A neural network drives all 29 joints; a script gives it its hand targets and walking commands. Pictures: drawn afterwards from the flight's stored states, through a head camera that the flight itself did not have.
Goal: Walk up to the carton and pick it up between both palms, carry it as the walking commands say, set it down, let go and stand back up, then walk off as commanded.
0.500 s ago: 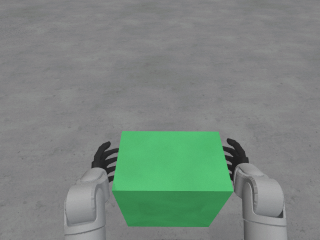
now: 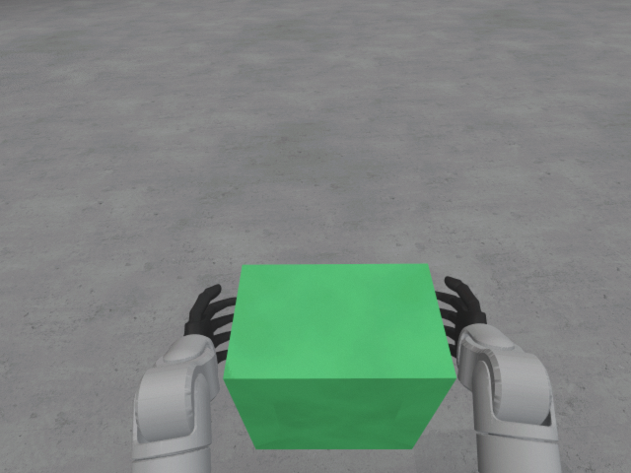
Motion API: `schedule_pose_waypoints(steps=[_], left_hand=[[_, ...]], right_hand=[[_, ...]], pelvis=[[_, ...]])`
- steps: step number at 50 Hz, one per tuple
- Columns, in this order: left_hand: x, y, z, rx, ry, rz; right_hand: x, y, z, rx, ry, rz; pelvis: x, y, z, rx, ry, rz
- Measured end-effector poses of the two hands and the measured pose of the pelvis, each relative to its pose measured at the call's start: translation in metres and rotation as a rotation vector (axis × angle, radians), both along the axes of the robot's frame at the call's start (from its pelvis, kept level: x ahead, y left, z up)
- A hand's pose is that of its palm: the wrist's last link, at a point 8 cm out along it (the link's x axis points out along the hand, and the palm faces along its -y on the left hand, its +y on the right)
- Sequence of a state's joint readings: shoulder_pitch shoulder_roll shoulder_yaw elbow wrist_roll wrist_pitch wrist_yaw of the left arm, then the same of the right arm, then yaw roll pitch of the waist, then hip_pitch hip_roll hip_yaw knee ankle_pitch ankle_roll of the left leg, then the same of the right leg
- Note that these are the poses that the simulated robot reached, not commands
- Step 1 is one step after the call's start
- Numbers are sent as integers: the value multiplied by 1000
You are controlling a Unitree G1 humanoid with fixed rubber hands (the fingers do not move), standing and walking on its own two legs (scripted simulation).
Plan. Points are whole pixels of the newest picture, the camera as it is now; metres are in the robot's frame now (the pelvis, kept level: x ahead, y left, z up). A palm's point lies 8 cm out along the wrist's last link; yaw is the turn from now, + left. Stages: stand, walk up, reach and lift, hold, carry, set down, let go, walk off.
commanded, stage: carry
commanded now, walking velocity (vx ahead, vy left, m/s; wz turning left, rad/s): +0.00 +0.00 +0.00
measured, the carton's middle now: (334, 364) +0.28 +0.00 +0.00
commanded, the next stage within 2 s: none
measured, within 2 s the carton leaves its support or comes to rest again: neither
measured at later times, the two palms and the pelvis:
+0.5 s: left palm (225, 336) +0.28 +0.13 +0.07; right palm (484, 324) +0.28 -0.19 +0.07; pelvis +0.02 -0.03 +0.00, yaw +0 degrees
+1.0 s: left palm (217, 334) +0.29 +0.14 +0.07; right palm (473, 320) +0.29 -0.17 +0.07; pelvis +0.02 -0.02 +0.00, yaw +0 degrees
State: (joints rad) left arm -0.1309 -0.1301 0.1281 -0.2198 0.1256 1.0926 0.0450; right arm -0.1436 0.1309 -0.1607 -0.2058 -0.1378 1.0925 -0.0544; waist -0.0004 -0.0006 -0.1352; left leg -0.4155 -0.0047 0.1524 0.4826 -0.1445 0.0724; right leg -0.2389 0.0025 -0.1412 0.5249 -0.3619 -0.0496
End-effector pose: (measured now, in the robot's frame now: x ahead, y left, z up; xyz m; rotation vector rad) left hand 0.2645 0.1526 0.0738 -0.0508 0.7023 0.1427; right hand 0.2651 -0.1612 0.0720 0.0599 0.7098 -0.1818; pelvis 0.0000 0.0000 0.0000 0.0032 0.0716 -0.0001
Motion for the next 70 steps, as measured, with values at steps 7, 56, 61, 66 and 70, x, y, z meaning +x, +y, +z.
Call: schedule_pose_waypoints(steps=[7,56,61,66,70], left_hand=[[7,-10,-3,0,4,7],[23,-10,-9,-10,-5,7],[25,-7,-10,-8,-6,5],[26,-5,-11,-5,-7,0],[27,-3,-13,-3,-8,-5]], right_hand=[[10,-10,-3,0,4,7],[26,-10,-4,-29,-5,21],[27,-7,-6,-30,-6,20],[27,-5,-8,-30,-7,17],[27,-3,-9,-32,-8,15]], pelvis=[[7,-12,-1,8,-5,-2],[22,-14,-1,9,-51,5],[23,-11,-1,7,-45,3],[23,-7,-1,5,-38,0],[23,-5,-1,4,-33,-3]])
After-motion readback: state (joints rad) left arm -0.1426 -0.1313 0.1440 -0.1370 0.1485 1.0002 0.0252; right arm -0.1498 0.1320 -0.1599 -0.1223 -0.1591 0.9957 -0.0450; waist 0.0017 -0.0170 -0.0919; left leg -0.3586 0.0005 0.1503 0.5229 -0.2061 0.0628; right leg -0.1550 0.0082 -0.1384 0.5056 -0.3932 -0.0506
